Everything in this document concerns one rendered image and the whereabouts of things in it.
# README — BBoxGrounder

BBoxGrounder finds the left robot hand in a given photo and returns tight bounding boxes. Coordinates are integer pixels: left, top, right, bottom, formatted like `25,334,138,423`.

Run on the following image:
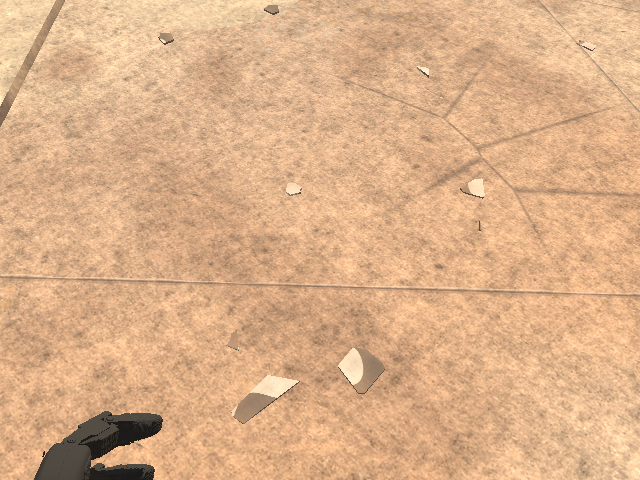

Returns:
34,411,163,480

